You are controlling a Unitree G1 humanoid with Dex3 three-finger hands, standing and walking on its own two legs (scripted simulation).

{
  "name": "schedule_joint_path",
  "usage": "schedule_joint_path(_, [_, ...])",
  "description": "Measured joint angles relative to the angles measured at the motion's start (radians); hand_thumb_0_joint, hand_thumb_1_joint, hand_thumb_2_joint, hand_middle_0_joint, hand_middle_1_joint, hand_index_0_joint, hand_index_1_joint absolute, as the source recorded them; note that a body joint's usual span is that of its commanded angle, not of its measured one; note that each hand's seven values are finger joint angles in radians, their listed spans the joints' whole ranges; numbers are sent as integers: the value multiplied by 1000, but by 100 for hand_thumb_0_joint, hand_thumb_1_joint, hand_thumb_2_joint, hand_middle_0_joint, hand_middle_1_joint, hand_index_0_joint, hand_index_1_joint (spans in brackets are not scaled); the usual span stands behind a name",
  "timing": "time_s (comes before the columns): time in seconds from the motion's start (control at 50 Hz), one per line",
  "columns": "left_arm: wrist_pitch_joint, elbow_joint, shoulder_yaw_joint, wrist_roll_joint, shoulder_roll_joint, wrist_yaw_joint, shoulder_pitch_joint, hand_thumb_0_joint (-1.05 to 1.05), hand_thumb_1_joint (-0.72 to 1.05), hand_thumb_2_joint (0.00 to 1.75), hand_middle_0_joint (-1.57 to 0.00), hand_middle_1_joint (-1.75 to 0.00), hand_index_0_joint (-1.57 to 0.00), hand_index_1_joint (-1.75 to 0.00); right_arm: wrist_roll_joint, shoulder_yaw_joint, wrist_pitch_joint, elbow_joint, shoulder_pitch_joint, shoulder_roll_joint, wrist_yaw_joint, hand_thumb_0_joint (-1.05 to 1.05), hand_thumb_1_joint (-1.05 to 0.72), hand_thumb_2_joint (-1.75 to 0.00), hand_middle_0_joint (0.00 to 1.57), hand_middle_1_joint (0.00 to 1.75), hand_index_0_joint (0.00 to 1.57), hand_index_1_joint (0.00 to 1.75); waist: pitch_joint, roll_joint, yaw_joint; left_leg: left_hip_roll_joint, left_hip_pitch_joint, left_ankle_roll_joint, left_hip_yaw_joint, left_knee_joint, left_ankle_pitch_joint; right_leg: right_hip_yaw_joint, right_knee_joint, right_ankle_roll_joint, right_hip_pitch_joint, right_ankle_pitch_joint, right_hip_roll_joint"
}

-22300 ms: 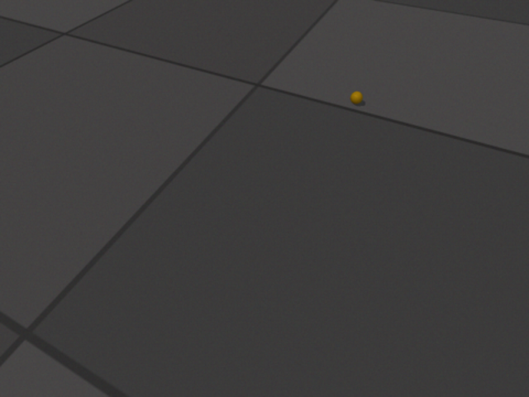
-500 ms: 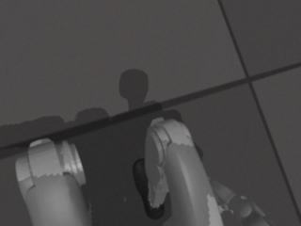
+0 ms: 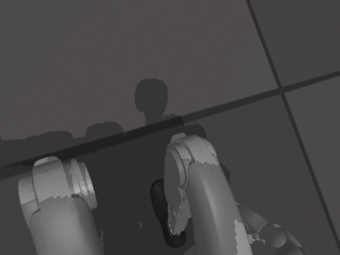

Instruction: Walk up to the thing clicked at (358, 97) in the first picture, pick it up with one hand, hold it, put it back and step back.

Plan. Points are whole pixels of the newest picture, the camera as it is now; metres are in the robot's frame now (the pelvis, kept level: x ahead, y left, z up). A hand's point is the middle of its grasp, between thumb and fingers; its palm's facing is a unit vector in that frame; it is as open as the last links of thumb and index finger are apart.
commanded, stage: close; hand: left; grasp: from above
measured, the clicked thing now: out of the picture +0.37 +0.42 -0.24
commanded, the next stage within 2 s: none
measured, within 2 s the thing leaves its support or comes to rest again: neither
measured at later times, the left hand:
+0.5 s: hand out of the picture +0.34 +0.40 -0.22, palm faces -0.41 -0.20 -0.89, open 9.5 cm
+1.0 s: hand out of the picture +0.34 +0.40 -0.22, palm faces -0.41 -0.20 -0.89, open 9.5 cm
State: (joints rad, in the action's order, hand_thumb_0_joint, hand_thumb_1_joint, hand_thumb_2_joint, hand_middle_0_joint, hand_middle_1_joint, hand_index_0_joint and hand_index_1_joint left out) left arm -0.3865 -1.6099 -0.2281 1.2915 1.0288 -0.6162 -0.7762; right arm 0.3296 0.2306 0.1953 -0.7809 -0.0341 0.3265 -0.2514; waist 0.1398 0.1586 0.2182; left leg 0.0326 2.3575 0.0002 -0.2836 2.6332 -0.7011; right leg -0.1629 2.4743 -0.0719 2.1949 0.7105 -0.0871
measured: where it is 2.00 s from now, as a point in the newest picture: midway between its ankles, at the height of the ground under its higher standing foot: (129, 240)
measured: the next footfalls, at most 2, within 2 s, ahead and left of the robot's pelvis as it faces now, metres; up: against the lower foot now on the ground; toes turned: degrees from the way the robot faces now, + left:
none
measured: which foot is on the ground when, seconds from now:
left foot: down 0.00-1.00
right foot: down 0.00-1.00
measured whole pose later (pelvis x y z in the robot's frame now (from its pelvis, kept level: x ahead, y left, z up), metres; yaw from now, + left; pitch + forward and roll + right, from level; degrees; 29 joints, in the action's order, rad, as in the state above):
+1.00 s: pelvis +0.00 +0.00 +0.00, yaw +0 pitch +23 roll -13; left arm -0.39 -1.60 -0.24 1.29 1.02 -0.61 -0.77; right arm 0.33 0.22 0.19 -0.79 -0.03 0.33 -0.25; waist 0.14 0.15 0.22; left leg 0.03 2.35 0.01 -0.28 2.63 -0.70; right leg -0.16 2.48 -0.07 2.20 0.71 -0.08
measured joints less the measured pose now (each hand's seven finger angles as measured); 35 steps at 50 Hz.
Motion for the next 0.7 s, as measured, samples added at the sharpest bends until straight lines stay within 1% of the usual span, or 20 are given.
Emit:
schedule_joint_path(0.08, [-4, 5, -2, 1, 2, 10, 1, -1, 14, 56, -39, -84, -54, -76, -2, 0, 1, 2, 1, -2, -3, 0, -88, -88, 20, 29, 20, 30, 2, 0, -2, -2, -2, 3, -1, 1, -2, 0, 2, 1, -1, 3, 2])
schedule_joint_path(0.18, [-10, 10, -11, 0, 0, 7, 10, -2, 15, 55, -40, -83, -54, -75, 0, 0, -7, 5, -4, -4, -2, 0, -88, -88, 20, 29, 20, 30, 1, -2, -4, -3, -1, 4, -4, -1, -2, -3, -1, -2, -1, 2, 2])
schedule_joint_path(0.52, [-10, 12, -11, 15, -7, 3, 12, -2, 14, 55, -41, -82, -56, -75, -2, -9, -9, -3, 0, -3, -2, 0, -88, -88, 20, 29, 20, 30, -7, 1, -3, -2, -2, 4, 0, -1, -2, -1, 1, 3, 0, 3, 2])
schedule_joint_path(0.6, [-6, 12, -3, 18, -9, 1, 12, -2, 14, 56, -41, -82, -56, -75, -1, -11, -7, -4, 1, -2, -4, 0, -88, -88, 20, 29, 20, 30, -7, 0, -3, -2, -3, 4, 1, -1, -3, 0, 2, 2, 0, 3, 3])
schedule_joint_path(0.7, [-4, 3, -3, 12, -11, -4, 8, -2, 13, 56, -42, -82, -56, -75, -3, -10, -3, -5, 0, 0, -4, 0, -88, -88, 20, 29, 20, 30, -4, -2, 0, -2, -2, 5, 1, 0, -2, 1, 3, 0, 1, 2, 2])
